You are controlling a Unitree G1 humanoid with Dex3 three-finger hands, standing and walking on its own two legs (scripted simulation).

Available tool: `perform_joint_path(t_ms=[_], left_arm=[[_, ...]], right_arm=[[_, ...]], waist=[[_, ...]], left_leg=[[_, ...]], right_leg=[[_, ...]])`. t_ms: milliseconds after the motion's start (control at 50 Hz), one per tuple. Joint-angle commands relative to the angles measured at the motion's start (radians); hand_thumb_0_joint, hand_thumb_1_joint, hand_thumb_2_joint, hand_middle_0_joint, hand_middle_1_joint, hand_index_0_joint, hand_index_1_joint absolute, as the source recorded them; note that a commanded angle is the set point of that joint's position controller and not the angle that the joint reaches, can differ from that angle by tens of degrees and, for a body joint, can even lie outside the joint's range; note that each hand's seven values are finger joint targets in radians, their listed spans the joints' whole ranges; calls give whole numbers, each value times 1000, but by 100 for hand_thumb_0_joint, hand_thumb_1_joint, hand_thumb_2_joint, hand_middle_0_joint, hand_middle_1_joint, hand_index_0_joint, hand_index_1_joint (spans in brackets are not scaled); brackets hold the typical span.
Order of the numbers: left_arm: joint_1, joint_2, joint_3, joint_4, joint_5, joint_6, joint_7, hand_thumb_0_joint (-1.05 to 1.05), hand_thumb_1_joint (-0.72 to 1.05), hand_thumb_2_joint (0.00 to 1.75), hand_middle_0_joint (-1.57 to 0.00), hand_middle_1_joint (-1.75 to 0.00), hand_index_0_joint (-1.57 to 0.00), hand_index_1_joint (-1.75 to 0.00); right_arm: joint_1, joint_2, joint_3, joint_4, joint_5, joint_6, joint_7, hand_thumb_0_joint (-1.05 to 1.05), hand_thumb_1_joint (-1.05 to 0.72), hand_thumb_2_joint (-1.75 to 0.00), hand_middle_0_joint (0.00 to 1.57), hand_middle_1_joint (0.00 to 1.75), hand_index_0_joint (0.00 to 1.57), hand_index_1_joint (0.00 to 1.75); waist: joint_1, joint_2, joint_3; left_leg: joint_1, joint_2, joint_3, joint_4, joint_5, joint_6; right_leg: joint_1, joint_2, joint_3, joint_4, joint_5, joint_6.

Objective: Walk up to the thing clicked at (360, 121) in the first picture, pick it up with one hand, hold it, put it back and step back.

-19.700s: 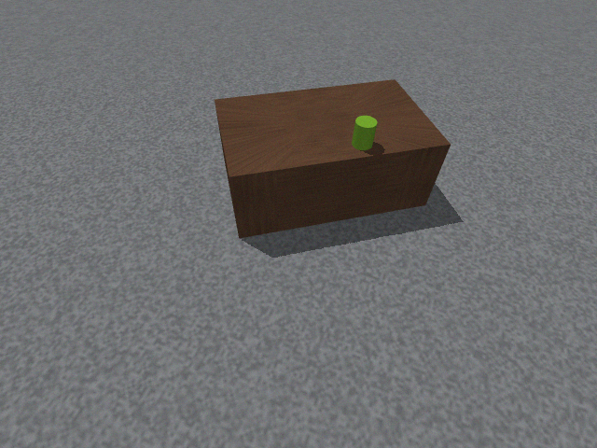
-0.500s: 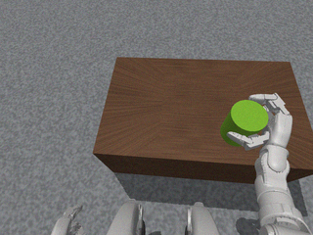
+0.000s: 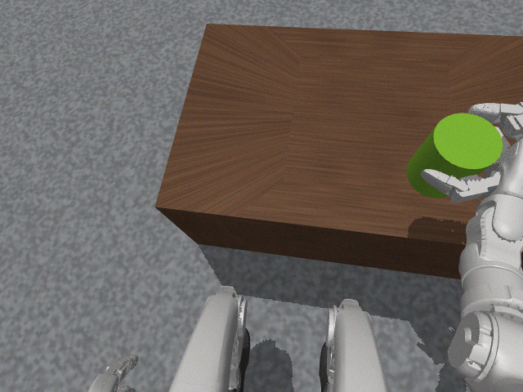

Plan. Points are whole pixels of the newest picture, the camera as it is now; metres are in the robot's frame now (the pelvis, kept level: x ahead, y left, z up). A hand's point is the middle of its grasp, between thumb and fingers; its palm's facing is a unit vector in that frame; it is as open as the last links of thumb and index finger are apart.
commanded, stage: crouch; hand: right
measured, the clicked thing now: (448, 158) +0.47 -0.23 -0.01
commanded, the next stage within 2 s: lower in 0.26 s
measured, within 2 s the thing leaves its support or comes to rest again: rests again in 1.32 s
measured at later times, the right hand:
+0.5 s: hand (456, 167) +0.48 -0.26 -0.05, palm faces +0.30 +0.95 +0.00, open 11.7 cm
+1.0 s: hand (440, 178) +0.49 -0.26 -0.11, palm faces +0.32 +0.95 -0.02, open 11.7 cm
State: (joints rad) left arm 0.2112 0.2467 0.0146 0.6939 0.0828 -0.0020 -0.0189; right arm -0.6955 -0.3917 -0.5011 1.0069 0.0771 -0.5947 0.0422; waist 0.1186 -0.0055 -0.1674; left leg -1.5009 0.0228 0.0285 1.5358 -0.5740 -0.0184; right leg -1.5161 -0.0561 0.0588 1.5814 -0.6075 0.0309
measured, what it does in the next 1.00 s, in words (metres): lowers itself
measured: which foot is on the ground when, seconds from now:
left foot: down 0.00-1.00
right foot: down 0.00-1.00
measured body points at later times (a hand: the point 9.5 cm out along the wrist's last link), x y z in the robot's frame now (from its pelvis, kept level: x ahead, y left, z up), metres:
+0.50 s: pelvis -0.01 -0.01 -0.05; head +0.18 -0.04 +0.36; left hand +0.08 +0.27 -0.17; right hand +0.46 -0.31 -0.05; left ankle +0.06 +0.13 -0.55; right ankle +0.05 -0.14 -0.55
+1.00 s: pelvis -0.02 -0.01 -0.11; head +0.19 -0.04 +0.28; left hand +0.07 +0.27 -0.24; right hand +0.46 -0.31 -0.11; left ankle +0.06 +0.13 -0.55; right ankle +0.05 -0.14 -0.55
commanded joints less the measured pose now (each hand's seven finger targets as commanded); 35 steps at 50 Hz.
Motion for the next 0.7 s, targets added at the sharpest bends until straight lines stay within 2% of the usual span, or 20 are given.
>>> perform_joint_path(t_ms=[0,20,80,120,140,160,220,260,320,360,380,400,420,460,480,540,580,620,640,680], left_arm=[[122,200,67,-61,-5,-23,16,0,91,90,-19,-30,-19,-30],[122,201,67,-65,-5,-20,15,0,91,91,-19,-30,-19,-30],[116,195,58,-66,-6,-21,14,0,90,91,-19,-30,-19,-30],[126,204,65,-60,-6,-18,19,0,90,91,-20,-30,-20,-30],[116,205,67,-58,-4,-18,19,0,90,91,-19,-30,-19,-30],[118,201,64,-64,-5,-17,18,0,90,91,-20,-30,-20,-30],[104,200,64,-66,-7,-19,18,0,90,91,-20,-30,-19,-30],[112,209,66,-68,-4,-16,20,0,90,91,-20,-30,-20,-30],[111,205,66,-70,-2,-17,21,0,90,91,-20,-30,-20,-30],[115,210,68,-66,-1,-15,21,0,89,92,-20,-30,-19,-30],[116,210,68,-65,-1,-13,21,0,89,92,-20,-30,-19,-30],[113,201,63,-65,0,-15,19,0,89,92,-20,-30,-19,-30],[104,191,57,-68,-1,-17,18,0,90,91,-20,-30,-20,-30],[103,204,60,-57,1,-17,16,0,90,91,-20,-30,-20,-30],[104,217,67,-57,4,-15,14,0,89,91,-20,-30,-20,-30],[100,213,64,-68,11,-15,9,0,89,91,-20,-30,-20,-30],[104,211,64,-76,11,-14,9,0,89,91,-20,-30,-20,-31],[101,212,64,-71,10,-14,7,0,89,92,-20,-30,-20,-31],[102,221,64,-65,8,-14,8,0,89,92,-20,-30,-20,-31],[105,232,68,-57,10,-11,8,0,89,92,-20,-30,-20,-31]], right_arm=[[-355,-246,-27,-190,10,-59,13,0,5,-122,116,134,122,135],[-367,-305,-64,-219,10,-60,10,0,3,-122,117,134,122,134],[-336,-251,-38,-156,13,-44,22,0,3,-121,116,133,121,133],[-379,-304,-70,-206,14,-46,22,0,2,-121,116,133,121,133],[-372,-282,-48,-207,16,-43,28,0,3,-121,116,133,121,133],[-378,-296,-63,-215,14,-42,27,0,3,-121,116,133,121,133],[-361,-266,-42,-193,18,-32,39,0,0,-122,117,134,122,134],[-400,-317,-64,-244,12,-36,38,0,2,-121,116,133,121,133],[-358,-253,-29,-187,14,-20,44,0,3,-119,114,130,118,130],[-403,-316,-66,-248,11,-25,38,0,-2,-121,115,132,120,132],[-402,-311,-66,-230,9,-21,36,0,-1,-122,116,133,121,133],[-333,-230,-26,-145,12,-11,39,0,-1,-122,116,133,121,133],[-333,-213,-22,-133,15,-10,42,0,0,-122,116,133,121,133],[-336,-257,-46,-130,10,-20,43,0,0,-121,115,132,120,132],[-375,-306,-68,-176,4,-30,41,0,2,-122,115,133,121,133],[-399,-286,-47,-216,-1,-47,40,0,-1,-124,117,135,122,135],[-447,-325,-72,-271,0,-57,32,0,0,-125,117,136,123,136],[-423,-271,-37,-224,3,-51,34,0,1,-124,117,135,122,135],[-402,-292,-56,-201,1,-45,32,0,2,-125,117,136,123,136],[-445,-296,-43,-258,-3,-48,33,0,3,-124,116,135,122,136]], waist=[[1,-114,-589],[-17,-126,-593],[3,-99,-586],[-2,-116,-590],[-1,-134,-602],[1,-115,-608],[5,-119,-590],[-4,-142,-622],[7,-119,-606],[-9,-148,-643],[0,-137,-636],[12,-105,-596],[19,-84,-572],[6,-117,-532],[-1,-148,-547],[3,-168,-619],[-1,-168,-678],[13,-162,-656],[6,-160,-643],[5,-223,-653]], left_leg=[[292,-29,-1,-154,209,48],[303,-28,-6,-153,200,48],[278,-29,2,-130,223,46],[259,-30,-1,-117,225,48],[258,-27,-5,-106,227,48],[257,-30,-3,-105,228,47],[233,-28,-2,-94,190,47],[221,-27,-3,-72,209,49],[211,-29,-2,-64,217,46],[197,-28,0,-45,214,50],[194,-29,3,-41,207,49],[183,-29,7,-34,214,46],[158,-31,10,-25,200,47],[81,-30,12,11,172,53],[43,-30,16,28,155,56],[50,-26,16,65,178,55],[77,-26,14,74,176,53],[43,-26,21,87,156,54],[17,-25,25,97,139,54],[-54,-21,28,135,140,59]], right_leg=[[329,32,-12,-159,212,-45],[307,34,-18,-155,196,-47],[298,31,-11,-130,226,-47],[288,29,-13,-116,228,-49],[282,29,-16,-102,226,-50],[277,29,-15,-98,227,-51],[236,31,-14,-91,178,-52],[245,29,-14,-75,208,-49],[227,28,-16,-54,207,-53],[240,28,-14,-47,217,-48],[226,28,-12,-43,207,-49],[199,29,-10,-32,210,-50],[155,30,-7,-20,190,-52],[127,29,-3,-3,175,-48],[153,26,8,-7,172,-42],[178,27,7,32,206,-42],[168,29,1,47,198,-43],[149,30,6,52,174,-41],[145,30,10,53,159,-38],[190,26,28,58,187,-27]])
